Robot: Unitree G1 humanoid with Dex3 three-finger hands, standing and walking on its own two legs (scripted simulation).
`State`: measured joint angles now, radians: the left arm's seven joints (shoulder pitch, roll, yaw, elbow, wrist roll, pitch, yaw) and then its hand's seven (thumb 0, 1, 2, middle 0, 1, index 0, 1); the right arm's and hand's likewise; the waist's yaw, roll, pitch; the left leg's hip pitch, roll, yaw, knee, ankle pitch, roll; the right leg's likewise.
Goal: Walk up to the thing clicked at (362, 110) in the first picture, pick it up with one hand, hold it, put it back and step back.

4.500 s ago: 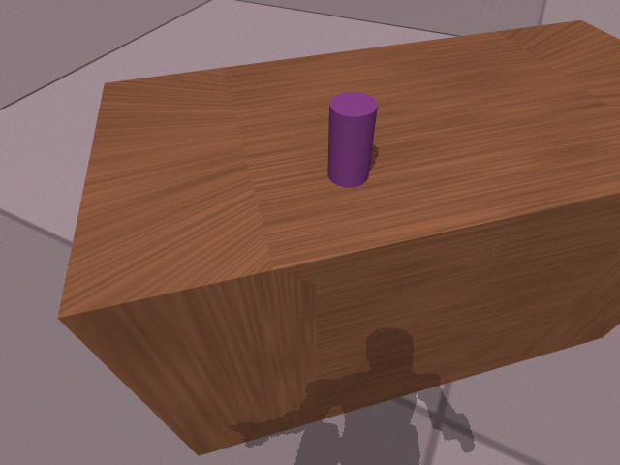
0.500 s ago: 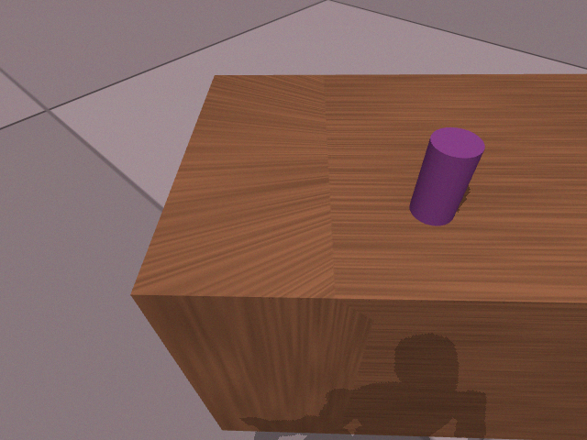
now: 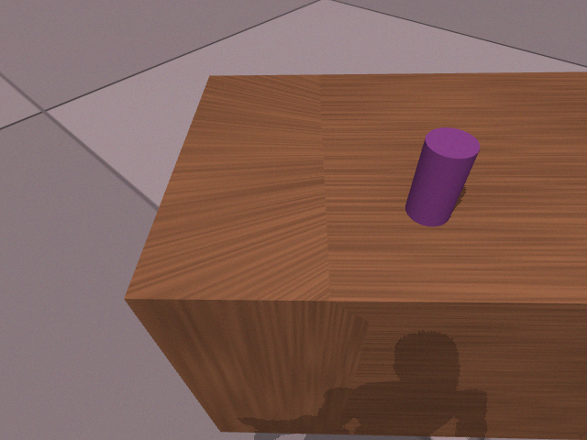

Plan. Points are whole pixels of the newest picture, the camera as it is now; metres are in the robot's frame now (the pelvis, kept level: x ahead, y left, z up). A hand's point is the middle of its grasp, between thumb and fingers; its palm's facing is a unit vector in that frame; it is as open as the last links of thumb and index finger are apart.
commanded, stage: stand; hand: right
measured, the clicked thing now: (438, 179) +0.49 -0.20 +0.09
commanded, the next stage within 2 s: rise first in 1.16 s
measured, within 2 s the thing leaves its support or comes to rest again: neither
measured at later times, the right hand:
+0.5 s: hand out of the picture +0.06 -0.26 -0.16, palm faces -0.03 +0.94 -0.34, open 7.4 cm
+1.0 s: hand out of the picture +0.06 -0.25 -0.16, palm faces -0.02 +0.94 -0.34, open 7.4 cm
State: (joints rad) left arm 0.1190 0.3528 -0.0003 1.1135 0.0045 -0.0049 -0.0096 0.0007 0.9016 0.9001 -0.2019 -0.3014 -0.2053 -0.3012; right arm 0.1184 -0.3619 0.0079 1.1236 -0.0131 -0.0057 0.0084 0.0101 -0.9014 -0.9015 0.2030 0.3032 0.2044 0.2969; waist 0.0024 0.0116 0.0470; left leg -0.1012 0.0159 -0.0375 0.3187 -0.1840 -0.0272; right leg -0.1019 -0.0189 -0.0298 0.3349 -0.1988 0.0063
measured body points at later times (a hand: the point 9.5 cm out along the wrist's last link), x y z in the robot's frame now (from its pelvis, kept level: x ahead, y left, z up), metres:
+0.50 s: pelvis +0.00 +0.00 +0.00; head +0.01 +0.00 +0.45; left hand +0.07 +0.30 -0.13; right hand +0.07 -0.31 -0.13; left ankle -0.01 +0.14 -0.75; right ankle -0.01 -0.12 -0.75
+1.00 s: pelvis +0.00 +0.00 +0.00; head +0.01 +0.00 +0.45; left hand +0.08 +0.30 -0.13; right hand +0.06 -0.30 -0.14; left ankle -0.01 +0.14 -0.75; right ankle -0.01 -0.12 -0.75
